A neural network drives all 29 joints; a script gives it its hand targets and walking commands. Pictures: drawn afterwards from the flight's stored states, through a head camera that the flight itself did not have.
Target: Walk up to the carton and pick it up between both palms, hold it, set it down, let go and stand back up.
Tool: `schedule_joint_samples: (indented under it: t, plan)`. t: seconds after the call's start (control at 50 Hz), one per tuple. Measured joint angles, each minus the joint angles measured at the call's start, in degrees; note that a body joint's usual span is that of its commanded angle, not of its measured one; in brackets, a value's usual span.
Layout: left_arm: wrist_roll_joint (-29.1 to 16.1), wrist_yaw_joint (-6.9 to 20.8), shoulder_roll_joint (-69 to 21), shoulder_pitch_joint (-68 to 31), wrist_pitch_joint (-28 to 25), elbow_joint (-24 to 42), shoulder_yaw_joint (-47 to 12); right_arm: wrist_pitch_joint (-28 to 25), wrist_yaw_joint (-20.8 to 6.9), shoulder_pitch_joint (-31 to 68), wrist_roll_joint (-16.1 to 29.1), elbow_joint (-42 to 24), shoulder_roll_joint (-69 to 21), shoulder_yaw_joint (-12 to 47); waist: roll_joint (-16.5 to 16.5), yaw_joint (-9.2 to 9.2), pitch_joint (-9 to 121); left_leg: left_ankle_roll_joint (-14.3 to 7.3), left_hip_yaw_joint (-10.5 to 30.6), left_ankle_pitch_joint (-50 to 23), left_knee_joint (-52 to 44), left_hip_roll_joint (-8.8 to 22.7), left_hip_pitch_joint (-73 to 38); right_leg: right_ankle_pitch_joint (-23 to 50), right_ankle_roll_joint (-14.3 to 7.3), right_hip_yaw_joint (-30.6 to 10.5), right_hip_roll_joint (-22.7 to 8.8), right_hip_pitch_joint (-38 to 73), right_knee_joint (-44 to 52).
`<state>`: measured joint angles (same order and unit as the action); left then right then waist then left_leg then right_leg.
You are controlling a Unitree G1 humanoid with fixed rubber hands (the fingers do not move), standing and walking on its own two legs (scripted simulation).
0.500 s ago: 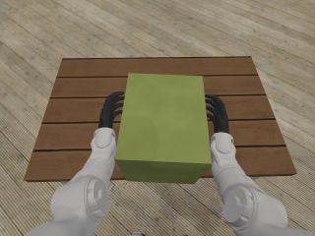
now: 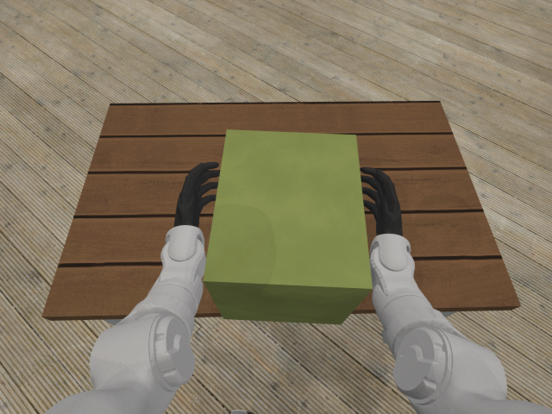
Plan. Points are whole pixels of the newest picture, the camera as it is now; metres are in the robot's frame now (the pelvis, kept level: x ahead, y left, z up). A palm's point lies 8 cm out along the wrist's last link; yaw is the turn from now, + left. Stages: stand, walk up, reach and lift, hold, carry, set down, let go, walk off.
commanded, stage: reach and lift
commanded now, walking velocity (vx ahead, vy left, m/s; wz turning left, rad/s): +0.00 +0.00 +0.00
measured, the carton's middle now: (286, 231) +0.40 +0.02 -0.05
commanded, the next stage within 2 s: none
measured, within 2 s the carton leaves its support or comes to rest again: leaves its support in 0.62 s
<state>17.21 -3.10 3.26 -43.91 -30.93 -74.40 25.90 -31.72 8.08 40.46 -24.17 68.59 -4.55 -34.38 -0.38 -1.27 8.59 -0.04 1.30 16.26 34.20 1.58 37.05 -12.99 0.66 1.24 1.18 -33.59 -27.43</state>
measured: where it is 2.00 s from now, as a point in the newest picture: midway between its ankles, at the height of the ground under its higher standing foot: outside the picture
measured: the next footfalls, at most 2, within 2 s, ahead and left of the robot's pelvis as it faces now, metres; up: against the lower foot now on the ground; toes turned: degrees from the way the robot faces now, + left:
none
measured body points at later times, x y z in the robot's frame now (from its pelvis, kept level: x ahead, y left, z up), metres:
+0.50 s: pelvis -0.01 -0.01 +0.00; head +0.08 +0.01 +0.44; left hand +0.39 +0.17 +0.00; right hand +0.39 -0.13 +0.01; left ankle -0.02 +0.11 -0.73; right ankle -0.02 -0.13 -0.73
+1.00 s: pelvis +0.00 -0.01 +0.01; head +0.01 +0.00 +0.46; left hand +0.40 +0.16 +0.07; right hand +0.40 -0.14 +0.08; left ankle -0.02 +0.11 -0.73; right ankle -0.02 -0.13 -0.73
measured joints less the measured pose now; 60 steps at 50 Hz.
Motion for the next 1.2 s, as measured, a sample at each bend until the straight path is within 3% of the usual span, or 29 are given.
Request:
schedule_joint_samples:
  t: [0.26, 0.5, 0.6, 0.76, 0.86, 1.0, 1.2]
  plan:
    - [-3.6, -1.6, -0.2, 0.8, -4.4, -2.0, -2.9, -5.2, 0.9, 0.6, 0.4, 4.4, 2.0, 1.9, 0.0, -0.64, 1.4, 0.4, 0.6, -1.5, -1.5, 0.1, 0.9, 1.5, -0.2, 0.6, 0.1, -0.5, 1.9]
    - [-8.7, -2.1, 1.2, -0.2, -4.6, -6.2, -7.3, -3.8, 1.7, 1.0, 3.4, 6.6, 2.6, 5.4, -0.4, 0.48, 2.4, 0.8, 1.0, -2.9, -2.8, 0.1, 1.5, 2.4, -0.6, 1.1, 0.2, -1.3, 2.5]
    - [-13.2, -2.7, 1.6, -0.8, -4.6, -8.2, -10.8, -1.7, 1.8, 1.2, 6.3, 6.2, 3.2, 9.0, 0.0, 1.06, 3.7, 0.8, 1.0, -2.5, -2.0, 0.2, 2.6, 1.9, -0.7, 1.1, 0.2, -2.6, 1.3]
    - [-20.3, -3.5, 2.3, -1.2, -3.5, -8.5, -17.0, 2.9, 2.5, 1.4, 15.0, 3.6, 4.6, 19.5, 1.5, 1.91, 5.3, 0.7, 1.1, -0.8, 0.6, 0.0, 2.2, -0.2, -0.5, 1.2, 0.0, -2.3, -1.6]
    - [-23.6, -4.0, 2.6, 0.4, -0.1, -4.7, -20.4, 8.0, 3.2, 0.1, 20.8, -1.3, 5.3, 26.5, 2.9, 2.68, 5.7, 0.6, 1.6, 0.2, 1.2, -0.2, -0.4, -1.2, -0.3, 1.6, -0.2, 0.6, -2.0]
    - [-23.6, -4.4, 2.5, 4.6, 8.9, 5.5, -21.5, 16.7, 4.4, -3.5, 27.0, -10.4, 6.2, 32.8, 2.9, 4.13, 3.8, 0.4, 2.0, -0.5, -2.4, -0.9, -8.9, -0.6, -0.1, 2.1, -0.8, 9.6, 1.9]
    - [-15.5, -4.0, 0.6, 6.1, 22.9, 17.4, -16.6, 25.3, 4.1, -4.1, 28.8, -15.6, 6.7, 31.9, 0.7, 4.53, -0.7, 0.2, 1.2, -3.4, -9.4, -1.2, -20.8, 2.5, -0.1, 1.4, -1.1, 21.2, 8.9]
